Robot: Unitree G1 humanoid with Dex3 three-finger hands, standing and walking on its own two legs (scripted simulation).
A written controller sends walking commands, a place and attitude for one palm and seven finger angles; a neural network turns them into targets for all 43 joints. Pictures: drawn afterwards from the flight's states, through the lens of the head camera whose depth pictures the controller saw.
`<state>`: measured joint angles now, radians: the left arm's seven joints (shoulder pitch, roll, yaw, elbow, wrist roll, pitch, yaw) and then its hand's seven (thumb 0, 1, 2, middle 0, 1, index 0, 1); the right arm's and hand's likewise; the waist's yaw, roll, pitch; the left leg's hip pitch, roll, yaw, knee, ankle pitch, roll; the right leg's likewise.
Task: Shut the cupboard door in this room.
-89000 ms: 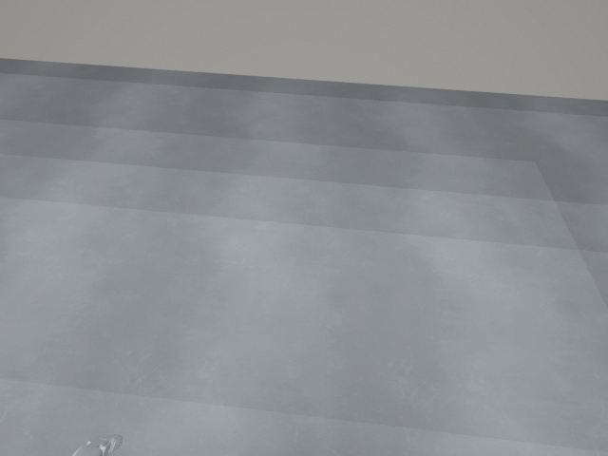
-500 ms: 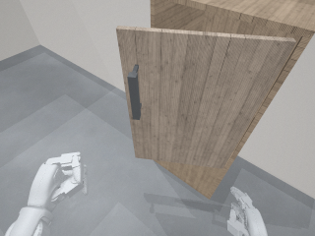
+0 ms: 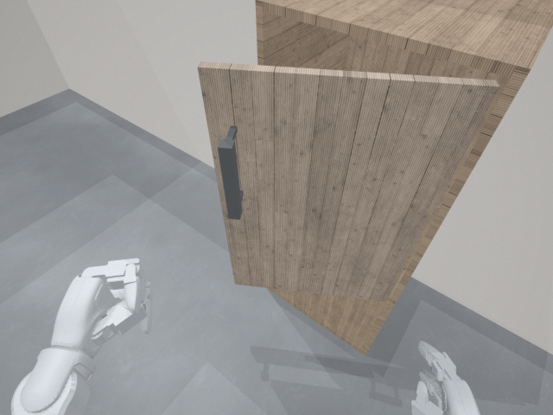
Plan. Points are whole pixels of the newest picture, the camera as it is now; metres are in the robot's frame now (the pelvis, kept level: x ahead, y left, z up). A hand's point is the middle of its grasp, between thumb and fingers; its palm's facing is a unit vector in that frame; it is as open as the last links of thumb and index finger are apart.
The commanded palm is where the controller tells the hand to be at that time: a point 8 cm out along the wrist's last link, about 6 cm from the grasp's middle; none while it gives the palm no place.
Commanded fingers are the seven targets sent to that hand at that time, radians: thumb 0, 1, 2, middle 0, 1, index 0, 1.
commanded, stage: raise the hand and make a fist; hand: left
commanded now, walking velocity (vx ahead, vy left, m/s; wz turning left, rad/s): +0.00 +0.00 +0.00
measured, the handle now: (234, 174) +0.47 +0.11 +0.10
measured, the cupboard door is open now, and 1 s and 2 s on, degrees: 30 30 28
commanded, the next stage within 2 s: bring the fist close to the handle in 0.06 s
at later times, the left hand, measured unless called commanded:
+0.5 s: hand (187, 275) +0.27 +0.14 +0.10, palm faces -0.08 -1.00 -0.05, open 3.1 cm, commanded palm +0.25 +0.20 +0.10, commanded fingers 0.00 0.90 0.90 -1.30 -1.50 -1.30 -1.50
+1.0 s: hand (229, 233) +0.34 +0.10 +0.10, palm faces -0.08 -1.00 -0.03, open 3.1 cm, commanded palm +0.33 +0.15 +0.10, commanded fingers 0.00 0.90 0.90 -1.30 -1.50 -1.30 -1.50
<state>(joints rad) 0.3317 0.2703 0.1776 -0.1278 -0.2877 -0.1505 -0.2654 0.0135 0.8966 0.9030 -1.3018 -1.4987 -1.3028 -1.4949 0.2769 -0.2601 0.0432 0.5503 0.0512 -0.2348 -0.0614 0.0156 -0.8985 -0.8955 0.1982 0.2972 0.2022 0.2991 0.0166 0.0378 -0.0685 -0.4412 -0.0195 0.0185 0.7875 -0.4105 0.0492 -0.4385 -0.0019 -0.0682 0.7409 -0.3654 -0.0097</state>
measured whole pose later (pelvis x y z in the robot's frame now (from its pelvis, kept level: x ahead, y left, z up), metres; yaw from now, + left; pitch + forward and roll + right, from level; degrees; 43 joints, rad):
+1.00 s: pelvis +0.01 -0.02 +0.00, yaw -1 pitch +5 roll +0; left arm -0.16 0.18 0.04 0.25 -0.18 -0.15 -0.09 0.01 0.90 0.90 -1.30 -1.50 -1.30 -1.50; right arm 0.25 -0.25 0.04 0.60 0.05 -0.13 -0.03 0.01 -0.90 -0.90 0.20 0.30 0.20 0.30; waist -0.01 0.04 -0.05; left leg -0.43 -0.01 0.03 0.73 -0.39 0.02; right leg -0.45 0.01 -0.05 0.73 -0.37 -0.03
